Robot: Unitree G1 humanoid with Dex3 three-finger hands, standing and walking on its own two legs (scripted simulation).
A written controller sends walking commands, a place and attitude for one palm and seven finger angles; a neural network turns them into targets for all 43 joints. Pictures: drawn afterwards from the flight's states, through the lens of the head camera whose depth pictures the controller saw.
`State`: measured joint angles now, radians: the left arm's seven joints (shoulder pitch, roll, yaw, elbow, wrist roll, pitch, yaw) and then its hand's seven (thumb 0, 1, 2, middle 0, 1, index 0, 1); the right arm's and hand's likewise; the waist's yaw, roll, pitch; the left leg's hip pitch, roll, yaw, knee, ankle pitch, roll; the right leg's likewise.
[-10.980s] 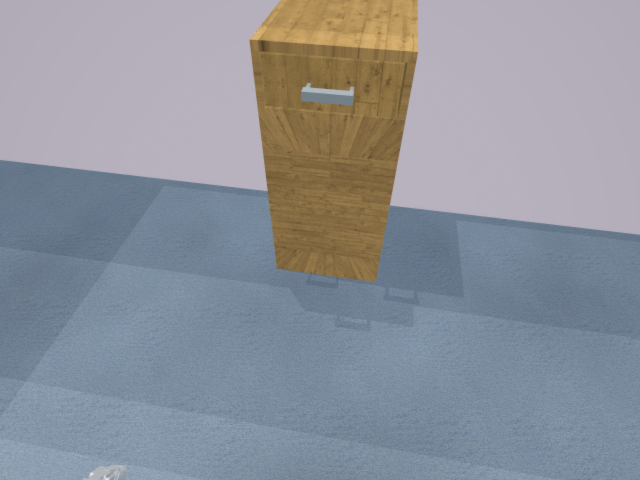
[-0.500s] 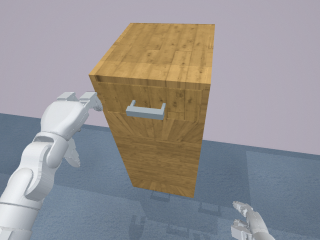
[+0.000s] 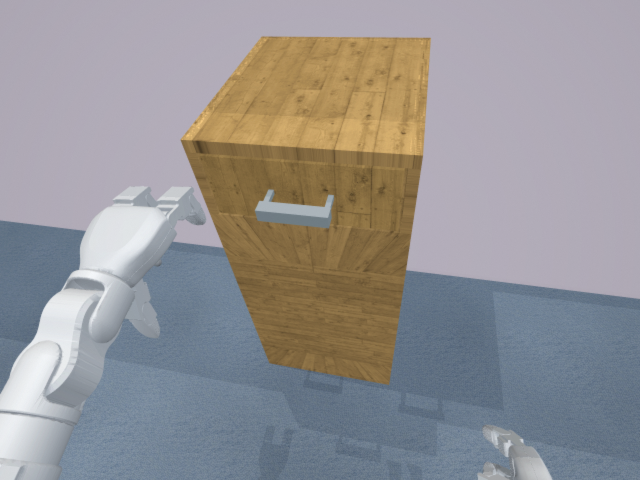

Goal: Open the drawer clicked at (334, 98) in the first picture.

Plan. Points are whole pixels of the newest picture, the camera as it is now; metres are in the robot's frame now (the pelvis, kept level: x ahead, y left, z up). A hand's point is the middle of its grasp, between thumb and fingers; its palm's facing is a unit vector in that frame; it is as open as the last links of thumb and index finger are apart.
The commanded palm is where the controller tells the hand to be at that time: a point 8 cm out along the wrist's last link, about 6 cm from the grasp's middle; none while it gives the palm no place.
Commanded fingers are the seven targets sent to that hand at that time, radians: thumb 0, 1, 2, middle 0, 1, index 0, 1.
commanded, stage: move the hooked fingers above the handle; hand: left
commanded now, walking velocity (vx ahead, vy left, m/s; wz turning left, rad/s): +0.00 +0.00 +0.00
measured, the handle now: (296, 205) +0.54 +0.12 +0.02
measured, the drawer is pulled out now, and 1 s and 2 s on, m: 0.00 0.00 0.00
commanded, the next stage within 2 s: none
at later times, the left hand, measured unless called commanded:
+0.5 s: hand (216, 238) +0.38 +0.19 +0.11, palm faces +0.00 -0.05 -1.00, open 13.9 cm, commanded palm +0.36 +0.20 +0.17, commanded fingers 0.00 -0.50 0.30 -0.30 -1.20 -0.30 -1.20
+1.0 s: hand (250, 223) +0.43 +0.16 +0.08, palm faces -0.03 -0.06 -1.00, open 13.9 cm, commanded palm +0.42 +0.17 +0.15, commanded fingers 0.00 -0.50 0.30 -0.30 -1.20 -0.30 -1.20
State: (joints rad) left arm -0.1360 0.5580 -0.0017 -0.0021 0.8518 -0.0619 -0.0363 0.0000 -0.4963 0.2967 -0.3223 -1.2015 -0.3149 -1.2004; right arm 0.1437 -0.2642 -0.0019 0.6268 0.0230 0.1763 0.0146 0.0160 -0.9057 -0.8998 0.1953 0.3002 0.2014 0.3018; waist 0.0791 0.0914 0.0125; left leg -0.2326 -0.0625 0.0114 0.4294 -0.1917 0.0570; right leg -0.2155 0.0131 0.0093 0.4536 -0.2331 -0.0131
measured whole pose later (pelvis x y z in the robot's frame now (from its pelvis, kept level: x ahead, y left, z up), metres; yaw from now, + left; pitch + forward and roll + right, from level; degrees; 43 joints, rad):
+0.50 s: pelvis +0.01 -0.01 +0.00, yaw +0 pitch +3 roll +1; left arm -0.36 0.50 -0.11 0.26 0.91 -0.06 -0.02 0.00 -0.50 0.30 -0.32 -1.20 -0.31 -1.20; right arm 0.18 -0.27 0.00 0.63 0.03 0.18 -0.01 0.01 -0.90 -0.90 0.20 0.30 0.20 0.30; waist 0.05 0.08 -0.01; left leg -0.29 -0.05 0.01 0.46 -0.22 0.04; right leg -0.28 0.03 0.01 0.49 -0.26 -0.03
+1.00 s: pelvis +0.04 -0.02 -0.01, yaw +0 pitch +7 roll +1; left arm -0.47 0.45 -0.16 0.39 0.93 -0.06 0.02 0.00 -0.49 0.30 -0.32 -1.20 -0.31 -1.20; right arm 0.19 -0.26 -0.03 0.63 0.03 0.20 -0.01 0.01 -0.91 -0.90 0.20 0.30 0.20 0.30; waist 0.03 0.06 -0.06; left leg -0.36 -0.04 0.01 0.53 -0.28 0.03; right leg -0.35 0.03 0.01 0.56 -0.33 -0.04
